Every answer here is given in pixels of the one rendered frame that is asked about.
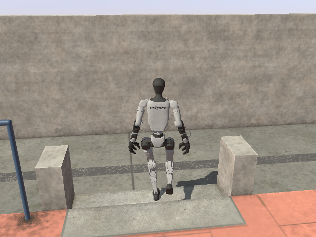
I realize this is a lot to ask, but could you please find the robot right upper arm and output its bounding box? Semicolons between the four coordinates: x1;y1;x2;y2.
169;100;182;127

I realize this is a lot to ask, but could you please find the left robot shin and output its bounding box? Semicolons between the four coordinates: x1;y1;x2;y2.
148;162;158;194

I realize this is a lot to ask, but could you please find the robot right forearm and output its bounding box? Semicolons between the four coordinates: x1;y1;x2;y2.
178;120;189;143

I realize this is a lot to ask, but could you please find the left robot hand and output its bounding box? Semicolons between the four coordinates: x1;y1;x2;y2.
128;141;140;154

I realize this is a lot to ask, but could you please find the right robot foot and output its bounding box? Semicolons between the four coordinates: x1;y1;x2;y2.
166;184;173;195

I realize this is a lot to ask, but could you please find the robot left upper arm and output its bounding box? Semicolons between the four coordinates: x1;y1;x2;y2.
135;99;148;127

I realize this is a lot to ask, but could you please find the right robot hand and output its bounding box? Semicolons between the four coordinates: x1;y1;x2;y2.
179;141;190;155

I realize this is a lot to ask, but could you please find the robot left forearm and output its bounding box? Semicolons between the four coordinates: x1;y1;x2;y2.
130;120;140;143

